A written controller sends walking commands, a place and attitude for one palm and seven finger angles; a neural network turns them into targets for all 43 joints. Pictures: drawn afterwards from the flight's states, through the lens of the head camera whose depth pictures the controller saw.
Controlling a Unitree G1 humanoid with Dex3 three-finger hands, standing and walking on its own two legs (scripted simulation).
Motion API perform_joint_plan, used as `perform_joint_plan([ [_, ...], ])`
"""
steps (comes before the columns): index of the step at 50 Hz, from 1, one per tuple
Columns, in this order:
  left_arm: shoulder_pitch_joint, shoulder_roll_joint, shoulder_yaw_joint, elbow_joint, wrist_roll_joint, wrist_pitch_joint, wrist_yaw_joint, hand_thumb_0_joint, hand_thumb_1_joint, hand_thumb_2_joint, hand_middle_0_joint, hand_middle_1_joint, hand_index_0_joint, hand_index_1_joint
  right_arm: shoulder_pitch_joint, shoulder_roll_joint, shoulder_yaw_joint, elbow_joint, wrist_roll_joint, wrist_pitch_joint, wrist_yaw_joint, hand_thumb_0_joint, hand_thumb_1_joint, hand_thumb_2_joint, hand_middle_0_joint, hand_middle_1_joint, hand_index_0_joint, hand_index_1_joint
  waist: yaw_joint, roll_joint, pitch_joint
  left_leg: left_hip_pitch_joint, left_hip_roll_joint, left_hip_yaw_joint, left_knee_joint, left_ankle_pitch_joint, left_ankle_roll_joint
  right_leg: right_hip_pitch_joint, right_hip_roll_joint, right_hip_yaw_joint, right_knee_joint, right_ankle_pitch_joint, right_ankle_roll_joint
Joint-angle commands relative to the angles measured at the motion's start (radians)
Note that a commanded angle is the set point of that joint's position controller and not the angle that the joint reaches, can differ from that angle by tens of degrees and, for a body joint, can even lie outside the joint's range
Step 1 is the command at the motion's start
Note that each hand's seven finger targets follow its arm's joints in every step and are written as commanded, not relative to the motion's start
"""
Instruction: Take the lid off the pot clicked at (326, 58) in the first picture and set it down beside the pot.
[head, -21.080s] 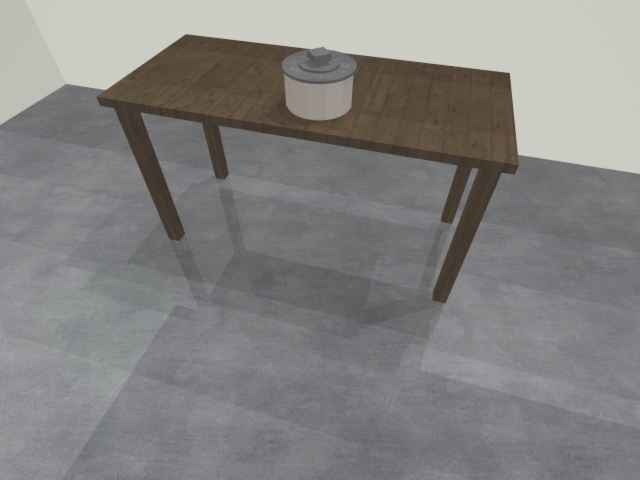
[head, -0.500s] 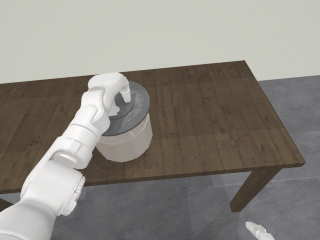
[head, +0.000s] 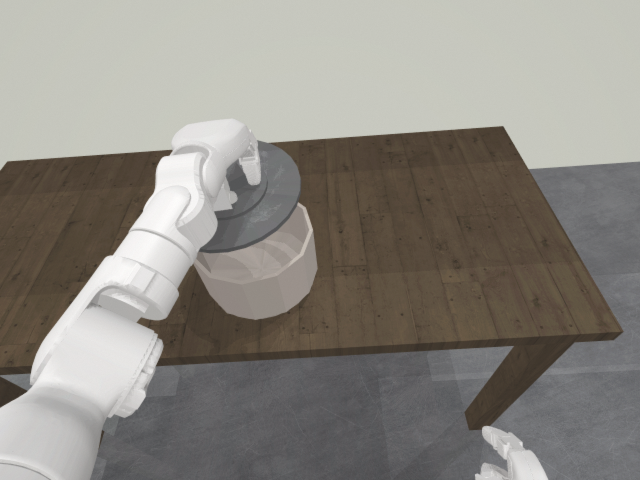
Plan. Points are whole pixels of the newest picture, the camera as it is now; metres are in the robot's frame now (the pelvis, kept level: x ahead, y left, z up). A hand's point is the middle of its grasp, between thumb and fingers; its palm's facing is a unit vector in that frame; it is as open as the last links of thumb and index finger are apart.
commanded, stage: lift the lid straight up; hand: left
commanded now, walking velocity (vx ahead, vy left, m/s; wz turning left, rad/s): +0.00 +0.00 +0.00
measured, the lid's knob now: (222, 176) +0.49 +0.14 +0.13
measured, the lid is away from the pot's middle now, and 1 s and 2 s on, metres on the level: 0.02 0.01 0.14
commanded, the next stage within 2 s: move the lid sideways beside the pot in 0.80 s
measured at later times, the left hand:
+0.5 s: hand (225, 152) +0.45 +0.12 +0.19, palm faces -0.20 -0.06 -0.98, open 6.6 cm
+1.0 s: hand (222, 141) +0.46 +0.12 +0.20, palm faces -0.19 -0.08 -0.98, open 6.6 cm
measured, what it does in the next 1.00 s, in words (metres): stands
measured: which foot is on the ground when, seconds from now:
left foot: down 0.00-1.00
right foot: down 0.00-1.00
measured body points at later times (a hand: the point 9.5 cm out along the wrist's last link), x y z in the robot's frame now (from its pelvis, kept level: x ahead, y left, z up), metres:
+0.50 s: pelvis -0.01 +0.00 +0.00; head +0.01 -0.04 +0.45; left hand +0.46 +0.12 +0.24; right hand +0.14 -0.25 -0.13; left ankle +0.01 +0.11 -0.74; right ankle -0.03 -0.14 -0.74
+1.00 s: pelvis -0.01 +0.00 +0.00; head +0.01 -0.04 +0.45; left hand +0.46 +0.12 +0.26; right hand +0.14 -0.25 -0.12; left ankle +0.01 +0.11 -0.74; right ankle -0.03 -0.14 -0.74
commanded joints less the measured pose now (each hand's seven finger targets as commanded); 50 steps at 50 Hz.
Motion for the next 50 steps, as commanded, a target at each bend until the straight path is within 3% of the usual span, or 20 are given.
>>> perform_joint_plan([
  [1,-0.609,0.243,0.138,-0.238,0.038,-0.008,0.058,0.000,0.487,1.177,-0.730,-0.905,-0.951,-1.030,-0.072,-0.110,-0.038,-0.134,-0.005,-0.039,-0.002,0.000,-0.900,-0.900,0.200,0.300,0.200,0.300,-0.005,-0.095,-0.445,0.286,-0.005,-0.023,-0.012,0.326,0.042,0.075,0.058,-0.042,-0.026,0.413,-0.068],
  [4,-0.646,0.181,0.081,-0.230,0.045,0.009,0.057,0.000,0.487,1.177,-0.730,-0.905,-0.951,-1.030,-0.069,-0.107,-0.041,-0.121,-0.004,-0.040,0.006,0.000,-0.900,-0.900,0.200,0.300,0.200,0.300,-0.017,-0.075,-0.420,0.305,-0.001,-0.027,-0.014,0.315,0.036,0.028,0.063,-0.053,-0.025,0.381,-0.069],
  [7,-0.622,0.267,0.158,-0.240,0.044,0.018,0.053,0.000,0.487,1.177,-0.730,-0.905,-0.951,-1.030,-0.079,-0.117,-0.038,-0.132,-0.009,-0.043,0.009,0.000,-0.900,-0.900,0.200,0.300,0.200,0.300,0.005,-0.096,-0.456,0.292,-0.006,-0.026,-0.014,0.334,0.040,0.086,0.059,-0.044,-0.020,0.423,-0.069],
  [8,-0.616,0.233,0.131,-0.213,0.041,0.028,0.047,0.000,0.487,1.177,-0.730,-0.905,-0.951,-1.030,-0.085,-0.111,-0.035,-0.132,-0.006,-0.042,0.007,0.000,-0.900,-0.900,0.200,0.300,0.200,0.300,0.001,-0.107,-0.445,0.284,-0.010,-0.022,-0.014,0.324,0.041,0.083,0.058,-0.044,-0.020,0.420,-0.067],
  [11,-0.631,0.222,0.121,-0.180,0.046,0.041,0.032,0.000,0.487,1.177,-0.730,-0.905,-0.951,-1.030,-0.085,-0.111,-0.035,-0.130,-0.004,-0.041,0.005,0.000,-0.900,-0.900,0.200,0.300,0.200,0.300,-0.004,-0.139,-0.404,0.254,-0.008,-0.020,-0.023,0.289,0.043,0.071,0.056,-0.045,-0.035,0.390,-0.067],
  [13,-0.680,0.230,0.109,-0.173,0.057,0.047,0.027,0.000,0.487,1.177,-0.730,-0.905,-0.951,-1.030,-0.089,-0.113,-0.030,-0.123,-0.002,-0.041,0.001,0.000,-0.900,-0.900,0.200,0.300,0.200,0.300,-0.009,-0.124,-0.385,0.255,-0.011,-0.019,-0.033,0.251,0.042,0.054,0.058,-0.047,-0.036,0.358,-0.065],
  [15,-0.731,0.202,0.081,-0.211,0.053,0.041,0.019,0.000,0.487,1.177,-0.730,-0.905,-0.951,-1.030,-0.085,-0.105,-0.033,-0.129,-0.003,-0.054,-0.001,0.000,-0.900,-0.900,0.200,0.300,0.200,0.300,-0.015,-0.095,-0.420,0.295,-0.013,-0.027,-0.026,0.263,0.044,0.044,0.060,-0.046,-0.035,0.354,-0.066],
  [18,-0.759,0.256,0.125,-0.225,0.051,0.024,0.013,0.000,0.487,1.177,-0.730,-0.905,-0.951,-1.030,-0.072,-0.110,-0.034,-0.126,-0.009,-0.069,-0.007,0.000,-0.900,-0.900,0.200,0.300,0.200,0.300,-0.010,-0.086,-0.462,0.315,-0.013,-0.033,-0.026,0.269,0.045,0.066,0.059,-0.041,-0.035,0.363,-0.066],
  [22,-0.763,0.221,0.098,-0.180,0.051,0.023,0.002,0.000,0.487,1.177,-0.730,-0.905,-0.951,-1.030,-0.072,-0.108,-0.032,-0.122,-0.006,-0.074,-0.008,0.000,-0.900,-0.900,0.200,0.300,0.200,0.300,-0.014,-0.109,-0.411,0.290,-0.012,-0.024,-0.033,0.250,0.045,0.048,0.057,-0.043,-0.043,0.355,-0.065],
  [25,-0.730,0.285,0.150,-0.084,0.061,0.041,0.001,0.000,0.487,1.177,-0.730,-0.905,-0.951,-1.030,-0.066,-0.119,-0.024,-0.110,-0.006,-0.065,-0.010,0.000,-0.900,-0.900,0.200,0.300,0.200,0.300,0.000,-0.142,-0.376,0.241,-0.016,-0.020,-0.048,0.218,0.045,0.065,0.053,-0.039,-0.047,0.341,-0.062],
  [27,-0.769,0.291,0.146,-0.128,0.065,0.033,-0.007,0.000,0.487,1.177,-0.730,-0.905,-0.951,-1.030,-0.078,-0.117,-0.023,-0.125,-0.007,-0.069,-0.011,0.000,-0.900,-0.900,0.200,0.300,0.200,0.300,0.002,-0.127,-0.406,0.243,-0.018,-0.019,-0.046,0.231,0.046,0.092,0.047,-0.032,-0.044,0.369,-0.062],
  [30,-0.805,0.227,0.091,-0.154,0.073,0.036,-0.018,0.000,0.487,1.177,-0.730,-0.905,-0.951,-1.030,-0.076,-0.108,-0.031,-0.128,-0.007,-0.076,-0.006,0.000,-0.900,-0.900,0.200,0.300,0.200,0.300,-0.010,-0.099,-0.421,0.287,-0.016,-0.021,-0.035,0.257,0.047,0.067,0.052,-0.035,-0.044,0.375,-0.064],
  [31,-0.767,0.215,0.092,-0.138,0.067,0.035,-0.027,0.000,0.487,1.177,-0.730,-0.905,-0.951,-1.030,-0.077,-0.110,-0.034,-0.136,-0.008,-0.077,-0.005,0.000,-0.900,-0.900,0.200,0.300,0.200,0.300,-0.011,-0.122,-0.422,0.280,-0.016,-0.023,-0.028,0.273,0.050,0.072,0.052,-0.036,-0.047,0.386,-0.066],
  [32,-0.774,0.258,0.124,-0.144,0.071,0.036,-0.030,0.000,0.487,1.177,-0.730,-0.905,-0.951,-1.030,-0.072,-0.117,-0.034,-0.130,-0.009,-0.075,-0.005,0.000,-0.900,-0.900,0.200,0.300,0.200,0.300,-0.007,-0.128,-0.437,0.283,-0.016,-0.017,-0.029,0.266,0.051,0.087,0.051,-0.030,-0.046,0.398,-0.062],
  [34,-0.757,0.268,0.136,-0.129,0.059,0.040,-0.043,0.000,0.487,1.177,-0.730,-0.905,-0.951,-1.030,-0.075,-0.120,-0.031,-0.131,-0.007,-0.071,-0.006,0.000,-0.900,-0.900,0.200,0.300,0.200,0.300,-0.003,-0.148,-0.424,0.266,-0.019,-0.015,-0.033,0.263,0.051,0.096,0.049,-0.034,-0.043,0.409,-0.061],
  [36,-0.717,0.234,0.114,-0.086,0.046,0.042,-0.059,0.000,0.487,1.177,-0.730,-0.905,-0.951,-1.030,-0.075,-0.122,-0.030,-0.135,-0.005,-0.067,-0.007,0.000,-0.900,-0.900,0.200,0.300,0.200,0.300,-0.008,-0.159,-0.393,0.241,-0.023,-0.012,-0.035,0.249,0.054,0.091,0.045,-0.033,-0.055,0.407,-0.059],
  [43,-0.822,0.264,0.121,-0.253,0.061,-0.001,-0.045,0.000,0.487,1.177,-0.730,-0.905,-0.951,-1.030,-0.076,-0.109,-0.036,-0.144,-0.008,-0.086,-0.007,0.000,-0.900,-0.900,0.200,0.300,0.200,0.300,-0.008,-0.092,-0.471,0.337,-0.014,-0.025,-0.022,0.323,0.053,0.092,0.054,-0.033,-0.042,0.431,-0.065],
  [45,-0.778,0.260,0.132,-0.216,0.058,0.009,-0.037,0.000,0.487,1.177,-0.730,-0.905,-0.951,-1.030,-0.071,-0.110,-0.033,-0.137,-0.009,-0.083,-0.004,0.000,-0.900,-0.900,0.200,0.300,0.200,0.300,0.000,-0.100,-0.448,0.319,-0.014,-0.026,-0.026,0.328,0.050,0.089,0.055,-0.040,-0.040,0.430,-0.067],
  [47,-0.748,0.339,0.199,-0.188,0.069,0.016,-0.023,0.000,0.487,1.177,-0.730,-0.905,-0.951,-1.030,-0.074,-0.119,-0.030,-0.131,-0.012,-0.075,-0.002,0.000,-0.900,-0.900,0.200,0.300,0.200,0.300,0.015,-0.104,-0.450,0.290,-0.011,-0.021,-0.031,0.331,0.046,0.116,0.051,-0.035,-0.036,0.442,-0.068],
  [50,-0.685,0.320,0.180,-0.084,0.086,0.043,-0.017,0.000,0.487,1.177,-0.730,-0.905,-0.951,-1.030,-0.086,-0.119,-0.021,-0.126,-0.006,-0.062,-0.002,0.000,-0.900,-0.900,0.200,0.300,0.200,0.300,0.020,-0.143,-0.370,0.230,-0.010,-0.014,-0.044,0.290,0.042,0.095,0.050,-0.043,-0.040,0.411,-0.066],
])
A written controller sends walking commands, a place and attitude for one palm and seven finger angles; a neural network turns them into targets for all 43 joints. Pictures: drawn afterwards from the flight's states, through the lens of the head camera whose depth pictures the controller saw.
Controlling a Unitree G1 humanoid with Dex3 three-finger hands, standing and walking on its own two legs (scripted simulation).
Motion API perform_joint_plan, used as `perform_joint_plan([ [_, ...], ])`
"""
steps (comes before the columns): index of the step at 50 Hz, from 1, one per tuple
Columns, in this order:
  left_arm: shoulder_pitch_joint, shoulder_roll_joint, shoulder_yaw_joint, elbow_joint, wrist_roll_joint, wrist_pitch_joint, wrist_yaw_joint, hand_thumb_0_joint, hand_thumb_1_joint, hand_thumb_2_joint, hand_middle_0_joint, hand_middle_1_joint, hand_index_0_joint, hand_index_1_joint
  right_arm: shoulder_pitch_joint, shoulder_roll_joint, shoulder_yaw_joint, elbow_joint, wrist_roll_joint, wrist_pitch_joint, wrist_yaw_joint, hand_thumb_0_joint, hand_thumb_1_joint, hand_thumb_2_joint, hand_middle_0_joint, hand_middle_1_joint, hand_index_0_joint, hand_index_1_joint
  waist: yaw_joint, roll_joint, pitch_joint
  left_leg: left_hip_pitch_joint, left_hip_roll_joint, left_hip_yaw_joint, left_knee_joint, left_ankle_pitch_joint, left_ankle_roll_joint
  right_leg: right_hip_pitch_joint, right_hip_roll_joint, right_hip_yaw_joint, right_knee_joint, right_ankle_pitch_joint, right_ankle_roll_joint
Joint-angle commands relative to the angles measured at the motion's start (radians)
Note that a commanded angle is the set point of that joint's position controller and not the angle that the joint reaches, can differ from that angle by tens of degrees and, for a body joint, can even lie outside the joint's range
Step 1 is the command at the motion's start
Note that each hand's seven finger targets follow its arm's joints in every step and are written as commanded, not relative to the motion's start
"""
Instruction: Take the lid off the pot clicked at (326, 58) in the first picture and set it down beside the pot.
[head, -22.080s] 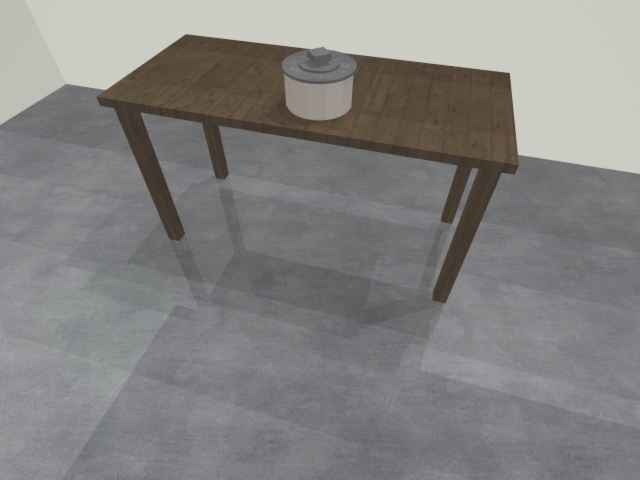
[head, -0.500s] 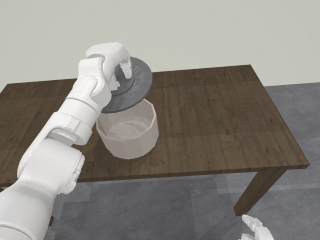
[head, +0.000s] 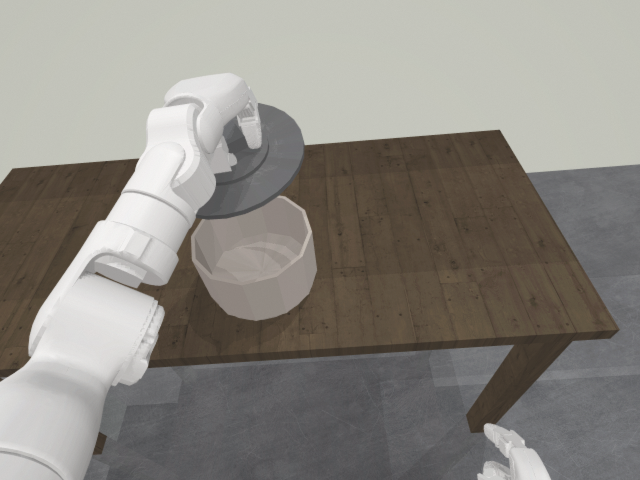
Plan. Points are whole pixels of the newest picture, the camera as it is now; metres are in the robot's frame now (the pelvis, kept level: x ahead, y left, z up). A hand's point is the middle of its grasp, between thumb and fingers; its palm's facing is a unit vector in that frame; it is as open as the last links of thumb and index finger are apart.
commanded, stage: move the lid sideways beside the pot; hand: left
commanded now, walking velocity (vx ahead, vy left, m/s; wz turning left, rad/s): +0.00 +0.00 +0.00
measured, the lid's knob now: (221, 139) +0.50 +0.13 +0.19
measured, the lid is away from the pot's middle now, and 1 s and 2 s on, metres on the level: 0.01 0.14 0.24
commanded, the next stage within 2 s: lower the lid onto the table in 1.94 s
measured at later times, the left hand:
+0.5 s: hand (166, 158) +0.45 +0.19 +0.19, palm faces -0.25 -0.07 -0.97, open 6.6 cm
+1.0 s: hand (125, 157) +0.46 +0.24 +0.19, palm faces -0.27 -0.06 -0.96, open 6.6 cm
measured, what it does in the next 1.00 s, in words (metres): stands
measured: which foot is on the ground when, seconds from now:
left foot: down 0.00-1.00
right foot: down 0.00-1.00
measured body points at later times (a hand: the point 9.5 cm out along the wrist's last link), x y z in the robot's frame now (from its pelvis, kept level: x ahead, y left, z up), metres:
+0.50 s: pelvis +0.00 +0.01 +0.00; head +0.02 -0.02 +0.45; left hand +0.46 +0.19 +0.25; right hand +0.14 -0.25 -0.12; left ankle +0.01 +0.11 -0.74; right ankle -0.02 -0.14 -0.74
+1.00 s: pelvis +0.00 +0.01 +0.00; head +0.04 -0.01 +0.45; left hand +0.47 +0.24 +0.25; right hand +0.12 -0.25 -0.12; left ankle +0.01 +0.11 -0.74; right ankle -0.02 -0.14 -0.74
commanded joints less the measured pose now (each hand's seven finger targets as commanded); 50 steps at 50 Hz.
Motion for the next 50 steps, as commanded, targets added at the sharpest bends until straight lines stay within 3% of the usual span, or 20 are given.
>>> perform_joint_plan([
  [1,-0.551,0.277,0.114,-0.120,0.063,0.030,0.067,0.000,0.487,1.177,-0.730,-0.905,-0.951,-1.030,-0.098,-0.110,-0.034,-0.133,0.003,-0.021,0.000,0.000,-0.900,-0.900,0.200,0.300,0.200,0.300,0.014,-0.146,-0.373,0.202,-0.006,-0.014,-0.008,0.275,0.043,0.070,0.048,-0.046,-0.025,0.396,-0.068],
  [3,-0.564,0.306,0.123,-0.137,0.074,0.032,0.064,0.000,0.487,1.177,-0.730,-0.905,-0.951,-1.030,-0.108,-0.109,-0.033,-0.143,0.004,-0.018,-0.002,0.000,-0.900,-0.900,0.200,0.300,0.200,0.300,0.016,-0.140,-0.397,0.211,-0.006,-0.012,-0.007,0.263,0.044,0.080,0.047,-0.039,-0.022,0.389,-0.064],
  [6,-0.623,0.266,0.085,-0.283,0.053,0.013,0.040,0.000,0.487,1.177,-0.730,-0.905,-0.951,-1.030,-0.118,-0.100,-0.043,-0.176,0.002,-0.029,-0.003,0.000,-0.900,-0.900,0.200,0.300,0.200,0.300,0.002,-0.098,-0.489,0.286,-0.009,-0.024,0.014,0.330,0.054,0.092,0.047,-0.034,-0.021,0.431,-0.066],
  [7,-0.597,0.312,0.120,-0.254,0.058,0.014,0.033,0.000,0.487,1.177,-0.730,-0.905,-0.951,-1.030,-0.110,-0.103,-0.044,-0.169,0.001,-0.029,-0.006,0.000,-0.900,-0.900,0.200,0.300,0.200,0.300,0.005,-0.120,-0.494,0.285,-0.010,-0.022,0.018,0.313,0.056,0.099,0.049,-0.030,-0.022,0.425,-0.061],
  [11,-0.614,0.310,0.099,-0.207,0.040,0.001,-0.001,0.000,0.487,1.177,-0.730,-0.905,-0.951,-1.030,-0.090,-0.113,-0.040,-0.155,0.008,-0.027,-0.019,0.000,-0.900,-0.900,0.200,0.300,0.200,0.300,-0.017,-0.113,-0.411,0.259,-0.015,-0.020,0.006,0.258,0.058,0.053,0.049,-0.040,-0.042,0.381,-0.062],
  [12,-0.626,0.362,0.133,-0.211,0.051,-0.008,0.000,0.000,0.487,1.177,-0.730,-0.905,-0.951,-1.030,-0.078,-0.113,-0.039,-0.146,0.008,-0.027,-0.021,0.000,-0.900,-0.900,0.200,0.300,0.200,0.300,-0.012,-0.121,-0.407,0.262,-0.011,-0.024,0.000,0.247,0.056,0.053,0.051,-0.040,-0.041,0.364,-0.060],
  [14,-0.630,0.378,0.140,-0.224,0.057,-0.029,-0.005,0.000,0.487,1.177,-0.730,-0.905,-0.951,-1.030,-0.071,-0.113,-0.040,-0.147,0.006,-0.032,-0.026,0.000,-0.900,-0.900,0.200,0.300,0.200,0.300,-0.011,-0.103,-0.418,0.278,-0.013,-0.026,0.001,0.254,0.057,0.054,0.052,-0.039,-0.042,0.364,-0.063],
  [16,-0.602,0.337,0.109,-0.255,0.048,-0.052,-0.011,0.000,0.487,1.177,-0.730,-0.905,-0.951,-1.030,-0.077,-0.111,-0.041,-0.162,0.006,-0.035,-0.023,0.000,-0.900,-0.900,0.200,0.300,0.200,0.300,-0.013,-0.078,-0.435,0.295,-0.011,-0.033,0.009,0.307,0.055,0.052,0.051,-0.041,-0.041,0.384,-0.067],
  [18,-0.577,0.305,0.087,-0.215,0.049,-0.054,-0.016,0.000,0.487,1.177,-0.730,-0.905,-0.951,-1.030,-0.068,-0.110,-0.043,-0.150,0.006,-0.029,-0.019,0.000,-0.900,-0.900,0.200,0.300,0.200,0.300,-0.017,-0.067,-0.386,0.292,-0.008,-0.035,0.006,0.288,0.050,0.014,0.056,-0.049,-0.045,0.348,-0.067],
  [20,-0.559,0.353,0.118,-0.145,0.053,-0.050,-0.018,0.000,0.487,1.177,-0.730,-0.905,-0.951,-1.030,-0.054,-0.121,-0.042,-0.137,0.010,-0.019,-0.020,0.000,-0.900,-0.900,0.200,0.300,0.200,0.300,-0.017,-0.082,-0.345,0.257,-0.007,-0.029,-0.006,0.222,0.048,0.003,0.057,-0.050,-0.056,0.303,-0.066],
  [22,-0.605,0.440,0.176,-0.209,0.054,-0.071,-0.012,0.000,0.487,1.177,-0.730,-0.905,-0.951,-1.030,-0.049,-0.130,-0.042,-0.147,0.007,-0.020,-0.020,0.000,-0.900,-0.900,0.200,0.300,0.200,0.300,-0.007,-0.075,-0.403,0.261,-0.008,-0.031,-0.012,0.239,0.049,0.053,0.054,-0.044,-0.050,0.330,-0.069],
  [26,-0.622,0.427,0.159,-0.277,0.057,-0.098,-0.009,0.000,0.487,1.177,-0.730,-0.905,-0.951,-1.030,-0.043,-0.125,-0.050,-0.161,0.004,-0.029,-0.022,0.000,-0.900,-0.900,0.200,0.300,0.200,0.300,-0.014,-0.041,-0.464,0.314,-0.003,-0.040,0.006,0.319,0.049,0.058,0.053,-0.043,-0.051,0.369,-0.072],
  [29,-0.561,0.481,0.209,-0.203,0.066,-0.103,-0.010,0.000,0.487,1.177,-0.730,-0.905,-0.951,-1.030,-0.029,-0.130,-0.050,-0.151,0.006,-0.027,-0.025,0.000,-0.900,-0.900,0.200,0.300,0.200,0.300,-0.008,-0.058,-0.443,0.296,-0.004,-0.038,0.003,0.306,0.053,0.059,0.059,-0.044,-0.053,0.362,-0.070],
  [32,-0.558,0.453,0.177,-0.162,0.052,-0.104,-0.021,0.000,0.487,1.177,-0.730,-0.905,-0.951,-1.030,-0.021,-0.137,-0.050,-0.144,0.011,-0.021,-0.022,0.000,-0.900,-0.900,0.200,0.300,0.200,0.300,-0.018,-0.058,-0.385,0.265,-0.002,-0.035,-0.008,0.275,0.048,0.032,0.058,-0.052,-0.062,0.335,-0.069],
  [36,-0.579,0.446,0.160,-0.194,0.053,-0.120,-0.028,0.000,0.487,1.177,-0.730,-0.905,-0.951,-1.030,-0.021,-0.140,-0.056,-0.152,0.011,-0.023,-0.022,0.000,-0.900,-0.900,0.200,0.300,0.200,0.300,-0.024,-0.038,-0.404,0.287,-0.003,-0.039,-0.003,0.280,0.050,0.017,0.058,-0.050,-0.067,0.318,-0.073],
  [41,-0.542,0.549,0.243,-0.189,0.055,-0.144,-0.031,0.000,0.487,1.177,-0.730,-0.905,-0.951,-1.030,0.003,-0.153,-0.061,-0.149,0.007,-0.017,-0.025,0.000,-0.900,-0.900,0.200,0.300,0.200,0.300,-0.014,-0.059,-0.442,0.294,-0.001,-0.041,0.003,0.311,0.055,0.050,0.059,-0.047,-0.067,0.351,-0.071],
  [44,-0.542,0.544,0.232,-0.124,0.059,-0.147,-0.035,0.000,0.487,1.177,-0.730,-0.905,-0.951,-1.030,0.008,-0.149,-0.057,-0.140,0.015,-0.009,-0.028,0.000,-0.900,-0.900,0.200,0.300,0.200,0.300,-0.019,-0.078,-0.386,0.262,-0.003,-0.037,-0.006,0.270,0.055,0.034,0.062,-0.054,-0.071,0.326,-0.068],
  [46,-0.536,0.608,0.269,-0.139,0.066,-0.161,-0.030,0.000,0.487,1.177,-0.730,-0.905,-0.951,-1.030,0.005,-0.161,-0.059,-0.147,0.013,-0.007,-0.029,0.000,-0.900,-0.900,0.200,0.300,0.200,0.300,-0.012,-0.065,-0.409,0.257,-0.002,-0.030,-0.002,0.286,0.055,0.056,0.056,-0.044,-0.070,0.352,-0.071],
  [48,-0.571,0.556,0.224,-0.158,0.073,-0.168,-0.032,0.000,0.487,1.177,-0.730,-0.905,-0.951,-1.030,0.001,-0.149,-0.058,-0.149,0.014,-0.003,-0.028,0.000,-0.900,-0.900,0.200,0.300,0.200,0.300,-0.020,-0.019,-0.414,0.282,-0.001,-0.035,-0.002,0.298,0.052,0.031,0.061,-0.052,-0.066,0.338,-0.071],
  [50,-0.541,0.584,0.251,-0.169,0.072,-0.174,-0.035,0.000,0.487,1.177,-0.730,-0.905,-0.951,-1.030,0.007,-0.152,-0.063,-0.154,0.013,-0.002,-0.025,0.000,-0.900,-0.900,0.200,0.300,0.200,0.300,-0.016,-0.019,-0.422,0.299,0.002,-0.039,0.005,0.320,0.055,0.031,0.063,-0.050,-0.072,0.340,-0.071],
])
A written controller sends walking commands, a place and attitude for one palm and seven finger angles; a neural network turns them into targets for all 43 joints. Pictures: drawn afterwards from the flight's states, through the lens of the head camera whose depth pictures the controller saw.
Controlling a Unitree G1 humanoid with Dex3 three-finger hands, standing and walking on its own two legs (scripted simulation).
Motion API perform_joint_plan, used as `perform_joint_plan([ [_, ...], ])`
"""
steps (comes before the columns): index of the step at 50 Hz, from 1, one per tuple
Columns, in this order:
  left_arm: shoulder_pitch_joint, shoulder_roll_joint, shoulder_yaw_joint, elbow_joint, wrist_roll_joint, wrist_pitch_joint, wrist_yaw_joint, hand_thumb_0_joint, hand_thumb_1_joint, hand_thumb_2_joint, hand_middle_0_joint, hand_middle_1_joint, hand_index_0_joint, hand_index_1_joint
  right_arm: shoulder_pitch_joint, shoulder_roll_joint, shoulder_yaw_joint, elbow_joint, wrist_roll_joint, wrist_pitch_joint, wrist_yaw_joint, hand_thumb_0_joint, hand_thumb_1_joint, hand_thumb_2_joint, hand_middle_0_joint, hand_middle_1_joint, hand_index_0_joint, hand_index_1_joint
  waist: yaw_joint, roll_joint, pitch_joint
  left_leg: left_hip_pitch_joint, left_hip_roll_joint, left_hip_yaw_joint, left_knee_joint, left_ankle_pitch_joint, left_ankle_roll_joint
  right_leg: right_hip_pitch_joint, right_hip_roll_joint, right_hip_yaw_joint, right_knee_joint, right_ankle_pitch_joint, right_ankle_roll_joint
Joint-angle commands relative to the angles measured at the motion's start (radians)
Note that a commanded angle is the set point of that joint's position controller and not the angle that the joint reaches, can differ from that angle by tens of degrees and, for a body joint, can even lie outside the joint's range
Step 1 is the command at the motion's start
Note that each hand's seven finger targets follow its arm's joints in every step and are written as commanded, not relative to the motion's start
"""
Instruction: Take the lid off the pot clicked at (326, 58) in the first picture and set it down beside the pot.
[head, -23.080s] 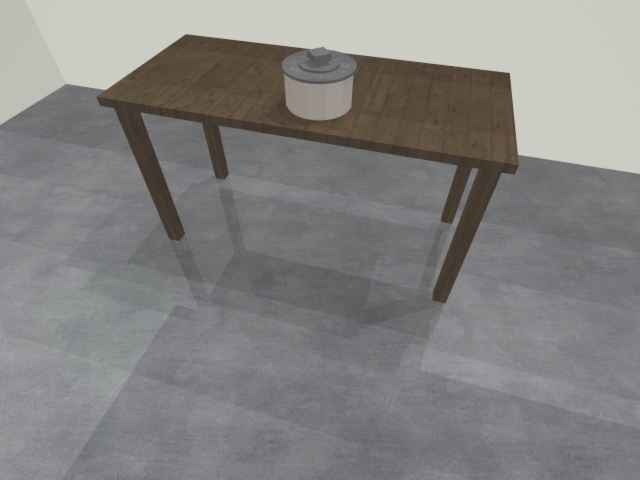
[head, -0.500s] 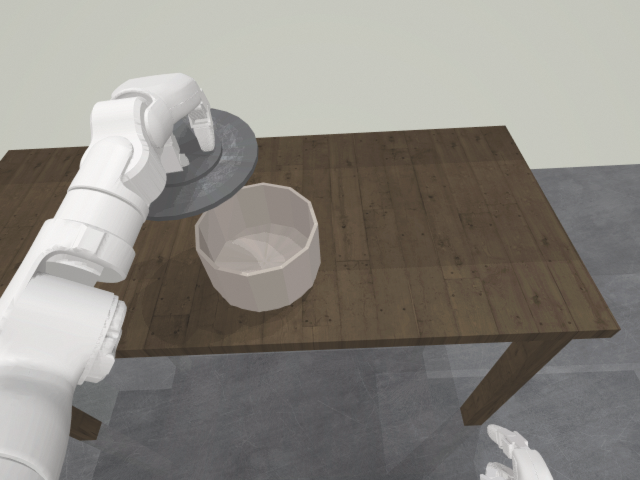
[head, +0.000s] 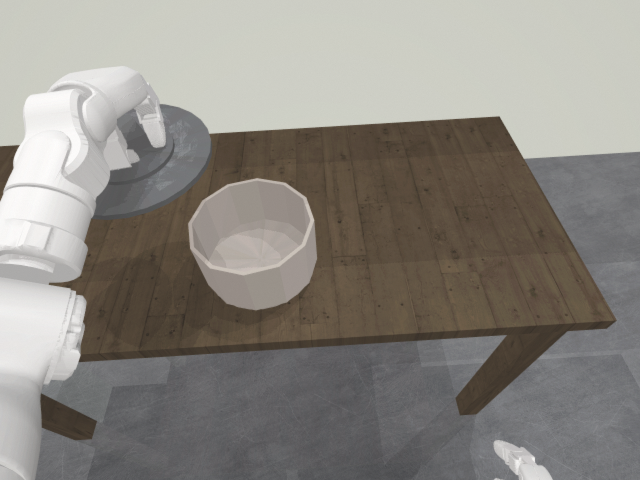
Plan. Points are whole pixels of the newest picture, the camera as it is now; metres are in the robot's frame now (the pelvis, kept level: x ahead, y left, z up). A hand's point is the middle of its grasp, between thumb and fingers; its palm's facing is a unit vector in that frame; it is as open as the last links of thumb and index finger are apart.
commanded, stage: move the lid sideways beside the pot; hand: left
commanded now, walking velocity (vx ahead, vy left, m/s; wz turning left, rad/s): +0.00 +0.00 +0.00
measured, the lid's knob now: (121, 137) +0.49 +0.25 +0.18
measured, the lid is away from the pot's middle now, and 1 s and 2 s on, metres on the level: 0.14 0.24 0.25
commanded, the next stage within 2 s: lower the lid onto the table in 0.94 s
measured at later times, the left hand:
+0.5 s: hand (61, 156) +0.44 +0.30 +0.19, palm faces -0.30 -0.08 -0.95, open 6.5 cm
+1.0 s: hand (24, 160) +0.43 +0.33 +0.19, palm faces -0.31 -0.06 -0.95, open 6.5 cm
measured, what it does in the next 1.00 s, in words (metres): stands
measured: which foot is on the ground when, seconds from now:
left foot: down 0.00-1.00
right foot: down 0.00-1.00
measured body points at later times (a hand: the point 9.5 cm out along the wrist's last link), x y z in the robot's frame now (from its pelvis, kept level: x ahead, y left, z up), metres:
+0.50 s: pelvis +0.00 +0.00 +0.00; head +0.05 -0.01 +0.45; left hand +0.45 +0.30 +0.24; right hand +0.12 -0.26 -0.12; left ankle +0.02 +0.10 -0.74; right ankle -0.02 -0.16 -0.74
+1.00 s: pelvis +0.00 +0.01 +0.00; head +0.06 +0.01 +0.45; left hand +0.45 +0.33 +0.24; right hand +0.10 -0.25 -0.13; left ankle +0.02 +0.10 -0.74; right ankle -0.02 -0.15 -0.74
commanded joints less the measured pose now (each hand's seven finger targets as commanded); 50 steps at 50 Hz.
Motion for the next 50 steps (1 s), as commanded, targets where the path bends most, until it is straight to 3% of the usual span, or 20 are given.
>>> perform_joint_plan([
  [1,-0.557,0.351,0.142,-0.246,0.024,-0.024,0.057,0.000,0.487,1.177,-0.730,-0.905,-0.951,-1.030,-0.040,-0.150,-0.058,-0.134,-0.005,-0.030,-0.004,0.000,-0.900,-0.900,0.200,0.300,0.200,0.300,0.007,0.010,-0.463,0.324,0.005,-0.039,0.009,0.345,0.037,0.048,0.061,-0.041,-0.019,0.327,-0.087],
  [3,-0.559,0.328,0.128,-0.253,0.021,-0.026,0.048,0.000,0.487,1.177,-0.730,-0.905,-0.951,-1.030,-0.044,-0.142,-0.058,-0.133,-0.002,-0.022,-0.001,0.000,-0.900,-0.900,0.200,0.300,0.200,0.300,0.003,0.027,-0.459,0.335,0.004,-0.039,0.010,0.342,0.037,0.035,0.063,-0.047,-0.018,0.319,-0.084],
  [6,-0.539,0.307,0.103,-0.206,0.008,-0.025,0.033,0.000,0.487,1.177,-0.730,-0.905,-0.951,-1.030,-0.035,-0.152,-0.059,-0.124,0.003,-0.016,-0.002,0.000,-0.900,-0.900,0.200,0.300,0.200,0.300,-0.009,-0.013,-0.398,0.303,0.005,-0.032,0.007,0.303,0.038,0.009,0.063,-0.051,-0.033,0.296,-0.084],
  [8,-0.568,0.393,0.164,-0.248,0.018,-0.033,0.036,0.000,0.487,1.177,-0.730,-0.905,-0.951,-1.030,-0.042,-0.153,-0.058,-0.132,0.003,-0.012,-0.004,0.000,-0.900,-0.900,0.200,0.300,0.200,0.300,0.003,-0.008,-0.436,0.306,0.000,-0.037,0.006,0.294,0.041,0.043,0.065,-0.048,-0.025,0.307,-0.083],
  [10,-0.584,0.390,0.156,-0.289,0.016,-0.048,0.034,0.000,0.487,1.177,-0.730,-0.905,-0.951,-1.030,-0.041,-0.149,-0.058,-0.135,0.002,-0.012,-0.008,0.000,-0.900,-0.900,0.200,0.300,0.200,0.300,0.003,0.008,-0.474,0.331,0.001,-0.038,0.008,0.325,0.042,0.055,0.065,-0.049,-0.023,0.326,-0.082],
  [11,-0.575,0.419,0.179,-0.332,0.012,-0.058,0.039,0.000,0.487,1.177,-0.730,-0.905,-0.951,-1.030,-0.042,-0.156,-0.063,-0.144,-0.001,-0.015,-0.007,0.000,-0.900,-0.900,0.200,0.300,0.200,0.300,0.003,0.029,-0.501,0.355,0.005,-0.040,0.021,0.376,0.043,0.056,0.061,-0.042,-0.024,0.346,-0.085],
  [15,-0.516,0.415,0.184,-0.249,0.011,-0.064,0.030,0.000,0.487,1.177,-0.730,-0.905,-0.951,-1.030,-0.035,-0.152,-0.059,-0.132,0.004,-0.005,-0.005,0.000,-0.900,-0.900,0.200,0.300,0.200,0.300,0.006,0.026,-0.431,0.323,0.004,-0.039,0.014,0.337,0.040,0.032,0.067,-0.055,-0.030,0.311,-0.083],
  [18,-0.475,0.477,0.221,-0.195,0.013,-0.072,0.027,0.000,0.487,1.177,-0.730,-0.905,-0.951,-1.030,-0.035,-0.162,-0.054,-0.130,0.009,0.008,-0.006,0.000,-0.900,-0.900,0.200,0.300,0.200,0.300,0.014,-0.002,-0.410,0.275,0.002,-0.032,0.009,0.306,0.038,0.053,0.064,-0.055,-0.026,0.318,-0.082],
  [19,-0.484,0.439,0.188,-0.212,0.009,-0.075,0.022,0.000,0.487,1.177,-0.730,-0.905,-0.951,-1.030,-0.041,-0.157,-0.053,-0.136,0.009,0.007,-0.006,0.000,-0.900,-0.900,0.200,0.300,0.200,0.300,0.011,0.001,-0.420,0.282,0.000,-0.031,0.009,0.307,0.041,0.053,0.064,-0.054,-0.028,0.320,-0.081],
  [21,-0.490,0.428,0.164,-0.182,0.003,-0.077,0.013,0.000,0.487,1.177,-0.730,-0.905,-0.951,-1.030,-0.036,-0.166,-0.057,-0.128,0.012,0.011,-0.007,0.000,-0.900,-0.900,0.200,0.300,0.200,0.300,-0.003,-0.008,-0.384,0.271,0.005,-0.028,0.008,0.278,0.039,0.027,0.062,-0.055,-0.041,0.295,-0.081],
  [23,-0.512,0.463,0.184,-0.184,0.006,-0.086,0.008,0.000,0.487,1.177,-0.730,-0.905,-0.951,-1.030,-0.028,-0.167,-0.057,-0.124,0.014,0.013,-0.009,0.000,-0.900,-0.900,0.200,0.300,0.200,0.300,0.002,-0.015,-0.392,0.269,0.002,-0.030,0.009,0.250,0.044,0.033,0.068,-0.056,-0.041,0.279,-0.078],
  [28,-0.549,0.544,0.236,-0.257,0.005,-0.148,0.009,0.000,0.487,1.177,-0.730,-0.905,-0.951,-1.030,-0.017,-0.167,-0.060,-0.122,0.008,0.013,-0.021,0.000,-0.900,-0.900,0.200,0.300,0.200,0.300,0.005,0.052,-0.486,0.326,0.005,-0.031,0.024,0.315,0.050,0.057,0.066,-0.053,-0.033,0.315,-0.077],
  [29,-0.508,0.523,0.224,-0.199,0.003,-0.152,0.007,0.000,0.487,1.177,-0.730,-0.905,-0.951,-1.030,-0.015,-0.164,-0.058,-0.117,0.009,0.013,-0.024,0.000,-0.900,-0.900,0.200,0.300,0.200,0.300,0.001,0.057,-0.449,0.312,0.002,-0.029,0.026,0.310,0.051,0.037,0.068,-0.056,-0.039,0.302,-0.078],
  [30,-0.512,0.551,0.244,-0.209,-0.002,-0.162,0.005,0.000,0.487,1.177,-0.730,-0.905,-0.951,-1.030,-0.005,-0.169,-0.058,-0.110,0.010,0.015,-0.023,0.000,-0.900,-0.900,0.200,0.300,0.200,0.300,0.006,0.052,-0.448,0.309,0.007,-0.032,0.024,0.312,0.049,0.043,0.067,-0.060,-0.038,0.306,-0.077],
  [33,-0.523,0.554,0.245,-0.217,-0.008,-0.181,0.005,0.000,0.487,1.177,-0.730,-0.905,-0.951,-1.030,-0.004,-0.171,-0.061,-0.106,0.011,0.018,-0.022,0.000,-0.900,-0.900,0.200,0.300,0.200,0.300,0.005,0.084,-0.431,0.312,0.009,-0.037,0.021,0.310,0.047,0.023,0.069,-0.066,-0.041,0.278,-0.080],
  [35,-0.506,0.500,0.199,-0.176,-0.012,-0.184,-0.002,0.000,0.487,1.177,-0.730,-0.905,-0.951,-1.030,0.002,-0.168,-0.060,-0.096,0.012,0.018,-0.023,0.000,-0.900,-0.900,0.200,0.300,0.200,0.300,-0.004,0.081,-0.392,0.309,0.011,-0.037,0.020,0.302,0.044,-0.010,0.072,-0.072,-0.051,0.255,-0.079],
  [36,-0.510,0.523,0.211,-0.203,-0.018,-0.191,0.000,0.000,0.487,1.177,-0.730,-0.905,-0.951,-1.030,0.003,-0.179,-0.065,-0.099,0.011,0.017,-0.021,0.000,-0.900,-0.900,0.200,0.300,0.200,0.300,-0.004,0.090,-0.405,0.316,0.016,-0.041,0.021,0.322,0.043,-0.006,0.068,-0.068,-0.052,0.261,-0.083],
  [38,-0.522,0.501,0.193,-0.185,-0.009,-0.191,-0.004,0.000,0.487,1.177,-0.730,-0.905,-0.951,-1.030,0.008,-0.172,-0.061,-0.093,0.012,0.022,-0.021,0.000,-0.900,-0.900,0.200,0.300,0.200,0.300,-0.006,0.087,-0.403,0.317,0.012,-0.044,0.019,0.297,0.042,-0.018,0.075,-0.074,-0.052,0.235,-0.081],
  [41,-0.511,0.563,0.239,-0.187,-0.017,-0.209,-0.002,0.000,0.487,1.177,-0.730,-0.905,-0.951,-1.030,0.019,-0.188,-0.065,-0.091,0.009,0.020,-0.022,0.000,-0.900,-0.900,0.200,0.300,0.200,0.300,0.000,0.075,-0.430,0.316,0.015,-0.046,0.024,0.323,0.043,0.000,0.070,-0.069,-0.049,0.256,-0.084],
  [50,-0.549,0.508,0.209,-0.212,-0.021,-0.216,0.000,0.000,0.487,1.177,-0.730,-0.905,-0.951,-1.030,0.026,-0.175,-0.069,-0.085,0.007,0.020,-0.016,0.000,-0.900,-0.900,0.200,0.300,0.200,0.300,-0.005,0.081,-0.434,0.350,0.019,-0.055,0.017,0.327,0.041,-0.037,0.077,-0.077,-0.057,0.225,-0.081],
])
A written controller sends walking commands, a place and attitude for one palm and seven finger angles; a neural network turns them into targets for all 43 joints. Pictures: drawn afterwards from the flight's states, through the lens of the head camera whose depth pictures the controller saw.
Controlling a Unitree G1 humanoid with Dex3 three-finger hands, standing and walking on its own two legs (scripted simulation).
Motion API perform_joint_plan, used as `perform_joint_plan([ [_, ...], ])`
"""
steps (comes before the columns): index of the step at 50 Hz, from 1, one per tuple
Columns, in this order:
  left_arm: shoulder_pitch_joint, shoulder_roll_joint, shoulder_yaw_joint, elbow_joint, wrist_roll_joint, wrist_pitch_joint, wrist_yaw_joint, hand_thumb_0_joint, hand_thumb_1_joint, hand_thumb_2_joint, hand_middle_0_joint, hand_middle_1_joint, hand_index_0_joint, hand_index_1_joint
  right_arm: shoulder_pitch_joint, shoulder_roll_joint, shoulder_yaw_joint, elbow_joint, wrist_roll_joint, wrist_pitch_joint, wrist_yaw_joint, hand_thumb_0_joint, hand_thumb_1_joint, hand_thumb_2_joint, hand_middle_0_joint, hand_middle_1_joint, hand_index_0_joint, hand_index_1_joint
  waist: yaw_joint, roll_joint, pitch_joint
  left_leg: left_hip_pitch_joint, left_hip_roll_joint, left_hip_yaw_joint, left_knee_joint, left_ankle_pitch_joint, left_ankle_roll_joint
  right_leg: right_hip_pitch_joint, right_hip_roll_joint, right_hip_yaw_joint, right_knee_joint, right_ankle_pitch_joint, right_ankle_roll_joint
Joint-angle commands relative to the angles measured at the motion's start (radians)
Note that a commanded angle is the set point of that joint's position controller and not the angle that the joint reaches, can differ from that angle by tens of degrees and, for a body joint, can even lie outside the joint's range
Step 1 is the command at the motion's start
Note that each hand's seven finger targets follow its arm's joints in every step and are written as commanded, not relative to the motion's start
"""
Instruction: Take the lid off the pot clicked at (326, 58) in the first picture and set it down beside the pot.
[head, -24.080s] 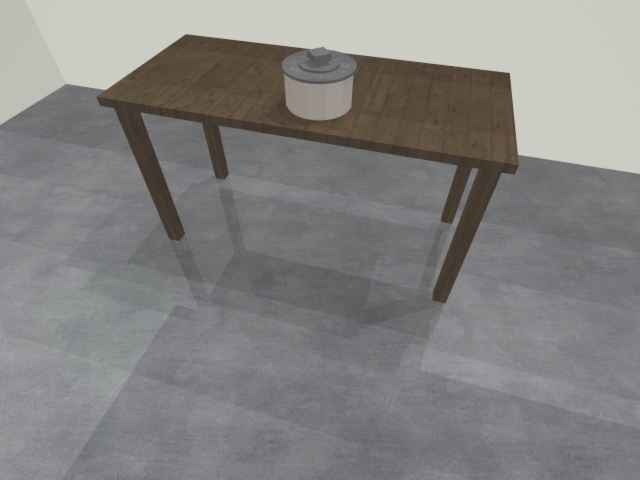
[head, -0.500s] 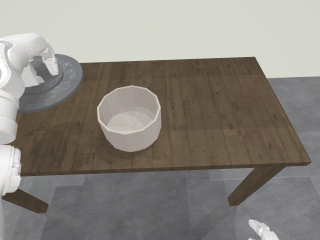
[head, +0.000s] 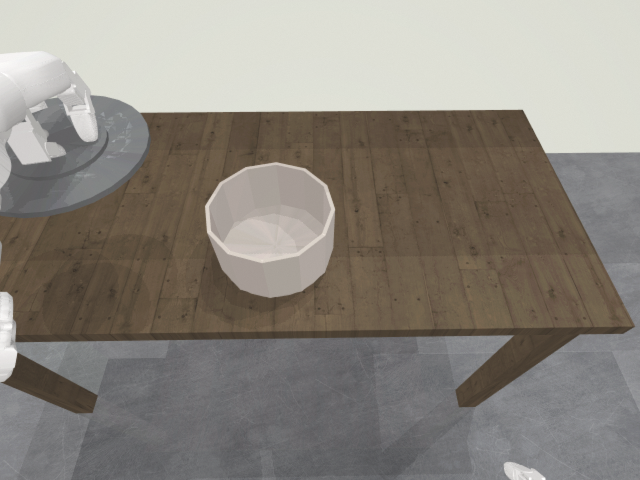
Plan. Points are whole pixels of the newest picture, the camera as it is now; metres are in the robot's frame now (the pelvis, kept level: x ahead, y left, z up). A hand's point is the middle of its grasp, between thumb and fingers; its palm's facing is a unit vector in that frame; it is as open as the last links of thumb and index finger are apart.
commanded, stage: lower the lid onto the table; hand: left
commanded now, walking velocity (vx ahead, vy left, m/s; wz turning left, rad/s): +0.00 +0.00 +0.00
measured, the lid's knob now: (46, 129) +0.47 +0.33 +0.17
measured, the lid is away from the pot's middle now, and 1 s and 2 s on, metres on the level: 0.24 0.25 0.24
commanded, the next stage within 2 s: none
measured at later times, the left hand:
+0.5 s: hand (65, 145) +0.45 +0.31 +0.17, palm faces -0.33 -0.06 -0.94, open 6.5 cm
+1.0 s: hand (68, 176) +0.44 +0.32 +0.13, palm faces -0.39 -0.10 -0.92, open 6.4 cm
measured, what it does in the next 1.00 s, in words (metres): stands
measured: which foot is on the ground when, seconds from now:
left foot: down 0.00-1.00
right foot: down 0.00-1.00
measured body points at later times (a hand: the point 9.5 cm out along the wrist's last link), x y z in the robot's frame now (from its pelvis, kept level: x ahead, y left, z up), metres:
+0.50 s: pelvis +0.00 +0.00 +0.00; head +0.06 -0.01 +0.45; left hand +0.47 +0.31 +0.22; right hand +0.09 -0.28 -0.13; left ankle +0.02 +0.08 -0.74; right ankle -0.02 -0.17 -0.74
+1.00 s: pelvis +0.01 -0.01 +0.00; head +0.07 -0.01 +0.44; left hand +0.46 +0.32 +0.18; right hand +0.09 -0.29 -0.13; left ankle +0.02 +0.08 -0.74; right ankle -0.02 -0.17 -0.74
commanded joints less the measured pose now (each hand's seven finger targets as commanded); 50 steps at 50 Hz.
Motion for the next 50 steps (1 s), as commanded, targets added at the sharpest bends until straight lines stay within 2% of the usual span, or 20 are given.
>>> perform_joint_plan([
  [1,-0.574,0.326,0.121,-0.276,-0.004,-0.010,0.067,0.000,0.487,1.177,-0.730,-0.905,-0.951,-1.030,0.003,-0.171,-0.065,-0.106,-0.009,-0.032,-0.004,0.000,-0.900,-0.900,0.200,0.300,0.200,0.300,-0.021,0.112,-0.468,0.414,0.026,-0.038,-0.011,0.367,0.020,-0.026,0.073,-0.049,-0.016,0.213,-0.084],
  [3,-0.542,0.338,0.143,-0.215,0.016,-0.006,0.074,0.000,0.487,1.177,-0.730,-0.905,-0.951,-1.030,0.012,-0.162,-0.058,-0.101,-0.010,-0.028,-0.002,0.000,-0.900,-0.900,0.200,0.300,0.200,0.300,-0.014,0.103,-0.460,0.396,0.025,-0.042,-0.012,0.365,0.017,-0.023,0.080,-0.055,-0.010,0.207,-0.084],
  [5,-0.487,0.331,0.144,-0.108,0.012,0.003,0.074,0.000,0.487,1.177,-0.730,-0.905,-0.951,-1.030,0.017,-0.163,-0.054,-0.095,-0.005,-0.023,-0.002,0.000,-0.900,-0.900,0.200,0.300,0.200,0.300,-0.014,0.039,-0.393,0.329,0.024,-0.029,-0.028,0.273,0.017,-0.020,0.080,-0.056,-0.014,0.179,-0.082],
  [6,-0.503,0.338,0.139,-0.129,0.010,0.000,0.076,0.000,0.487,1.177,-0.730,-0.905,-0.951,-1.030,0.016,-0.173,-0.056,-0.102,-0.004,-0.022,0.000,0.000,-0.900,-0.900,0.200,0.300,0.200,0.300,-0.014,0.050,-0.401,0.323,0.023,-0.028,-0.030,0.287,0.015,-0.007,0.073,-0.050,-0.012,0.200,-0.086],
  [8,-0.542,0.263,0.072,-0.131,0.024,0.011,0.076,0.000,0.487,1.177,-0.730,-0.905,-0.951,-1.030,0.001,-0.160,-0.056,-0.104,-0.004,-0.018,0.003,0.000,-0.900,-0.900,0.200,0.300,0.200,0.300,-0.021,0.067,-0.393,0.329,0.025,-0.031,-0.035,0.264,0.012,-0.039,0.078,-0.055,-0.011,0.164,-0.083],
  [9,-0.556,0.261,0.070,-0.153,0.027,0.014,0.079,0.000,0.487,1.177,-0.730,-0.905,-0.951,-1.030,0.006,-0.159,-0.059,-0.105,-0.005,-0.020,0.004,0.000,-0.900,-0.900,0.200,0.300,0.200,0.300,-0.021,0.071,-0.409,0.346,0.028,-0.032,-0.033,0.269,0.013,-0.039,0.080,-0.054,-0.012,0.160,-0.083],
  [10,-0.579,0.271,0.074,-0.189,0.033,0.011,0.081,0.000,0.487,1.177,-0.730,-0.905,-0.951,-1.030,0.007,-0.160,-0.061,-0.110,-0.008,-0.025,0.004,0.000,-0.900,-0.900,0.200,0.300,0.200,0.300,-0.020,0.081,-0.437,0.365,0.026,-0.033,-0.028,0.281,0.015,-0.034,0.080,-0.052,-0.012,0.170,-0.083],
  [12,-0.560,0.381,0.170,-0.249,0.042,-0.010,0.099,0.000,0.487,1.177,-0.730,-0.905,-0.951,-1.030,0.017,-0.165,-0.066,-0.124,-0.017,-0.026,0.002,0.000,-0.900,-0.900,0.200,0.300,0.200,0.300,-0.008,0.085,-0.535,0.401,0.023,-0.038,-0.011,0.356,0.021,0.014,0.079,-0.038,-0.001,0.216,-0.085],
  [18,-0.475,0.340,0.164,-0.133,0.021,-0.020,0.103,0.000,0.487,1.177,-0.730,-0.905,-0.951,-1.030,0.021,-0.160,-0.062,-0.113,-0.012,-0.022,-0.004,0.000,-0.900,-0.900,0.200,0.300,0.200,0.300,-0.013,0.055,-0.430,0.347,0.024,-0.026,-0.014,0.334,0.023,-0.018,0.079,-0.049,-0.005,0.213,-0.081],
  [21,-0.470,0.349,0.165,-0.186,0.025,-0.027,0.114,0.000,0.487,1.177,-0.730,-0.905,-0.951,-1.030,0.016,-0.166,-0.068,-0.123,-0.012,-0.021,0.000,0.000,-0.900,-0.900,0.200,0.300,0.200,0.300,-0.012,0.083,-0.443,0.350,0.026,-0.023,-0.008,0.358,0.020,-0.010,0.073,-0.041,-0.002,0.229,-0.085],
  [23,-0.463,0.302,0.130,-0.170,0.031,-0.023,0.111,0.000,0.487,1.177,-0.730,-0.905,-0.951,-1.030,0.018,-0.157,-0.066,-0.113,-0.010,-0.017,0.000,0.000,-0.900,-0.900,0.200,0.300,0.200,0.300,-0.018,0.084,-0.429,0.361,0.028,-0.027,-0.006,0.347,0.020,-0.035,0.081,-0.047,-0.004,0.208,-0.082],
  [25,-0.446,0.303,0.129,-0.139,0.021,-0.025,0.105,0.000,0.487,1.177,-0.730,-0.905,-0.951,-1.030,0.021,-0.161,-0.065,-0.111,-0.008,-0.016,-0.004,0.000,-0.900,-0.900,0.200,0.300,0.200,0.300,-0.022,0.064,-0.412,0.340,0.024,-0.017,-0.006,0.296,0.024,-0.035,0.082,-0.045,-0.008,0.197,-0.080],
  [28,-0.445,0.373,0.182,-0.135,0.016,-0.041,0.109,0.000,0.487,1.177,-0.730,-0.905,-0.951,-1.030,0.028,-0.167,-0.064,-0.108,-0.010,-0.015,-0.012,0.000,-0.900,-0.900,0.200,0.300,0.200,0.300,-0.016,0.037,-0.452,0.326,0.017,-0.009,0.002,0.292,0.033,0.008,0.080,-0.040,0.003,0.235,-0.077],
  [32,-0.480,0.405,0.199,-0.210,0.020,-0.076,0.123,0.000,0.487,1.177,-0.730,-0.905,-0.951,-1.030,0.032,-0.168,-0.068,-0.105,-0.015,-0.019,-0.021,0.000,-0.900,-0.900,0.200,0.300,0.200,0.300,-0.018,0.100,-0.510,0.374,0.024,-0.011,0.016,0.371,0.034,0.005,0.079,-0.039,0.014,0.267,-0.078],
  [39,-0.397,0.362,0.176,-0.101,0.006,-0.087,0.122,0.000,0.487,1.177,-0.730,-0.905,-0.951,-1.030,0.037,-0.171,-0.063,-0.086,-0.007,-0.014,-0.025,0.000,-0.900,-0.900,0.200,0.300,0.200,0.300,-0.024,0.080,-0.407,0.303,0.026,0.000,0.021,0.310,0.033,-0.033,0.081,-0.044,0.014,0.246,-0.078],
  [42,-0.437,0.381,0.185,-0.203,0.014,-0.100,0.128,0.000,0.487,1.177,-0.730,-0.905,-0.951,-1.030,0.033,-0.170,-0.071,-0.093,-0.012,-0.012,-0.021,0.000,-0.900,-0.900,0.200,0.300,0.200,0.300,-0.020,0.140,-0.483,0.364,0.029,-0.008,0.035,0.381,0.032,-0.029,0.082,-0.040,0.021,0.262,-0.079],
  [43,-0.430,0.347,0.161,-0.207,0.018,-0.104,0.129,0.000,0.487,1.177,-0.730,-0.905,-0.951,-1.030,0.033,-0.164,-0.070,-0.098,-0.012,-0.013,-0.024,0.000,-0.900,-0.900,0.200,0.300,0.200,0.300,-0.026,0.146,-0.491,0.386,0.026,-0.011,0.041,0.408,0.032,-0.049,0.085,-0.044,0.020,0.260,-0.079],
  [47,-0.363,0.396,0.228,-0.145,-0.011,-0.117,0.131,0.000,0.487,1.177,-0.730,-0.905,-0.951,-1.030,0.047,-0.172,-0.071,-0.084,-0.015,-0.007,-0.028,0.000,-0.900,-0.900,0.200,0.300,0.200,0.300,-0.022,0.075,-0.480,0.343,0.026,-0.006,0.047,0.390,0.038,-0.024,0.083,-0.041,0.027,0.281,-0.074],
  [49,-0.358,0.341,0.174,-0.076,-0.009,-0.107,0.132,0.000,0.487,1.177,-0.730,-0.905,-0.951,-1.030,0.046,-0.171,-0.066,-0.075,-0.010,-0.007,-0.031,0.000,-0.900,-0.900,0.200,0.300,0.200,0.300,-0.033,0.061,-0.414,0.301,0.026,0.003,0.038,0.322,0.035,-0.059,0.085,-0.047,0.022,0.246,-0.073],
  [50,-0.371,0.346,0.173,-0.080,-0.008,-0.105,0.133,0.000,0.487,1.177,-0.730,-0.905,-0.951,-1.030,0.048,-0.176,-0.066,-0.070,-0.006,-0.006,-0.031,0.000,-0.900,-0.900,0.200,0.300,0.200,0.300,-0.033,0.045,-0.404,0.290,0.029,0.005,0.031,0.286,0.035,-0.064,0.085,-0.046,0.019,0.225,-0.073],
])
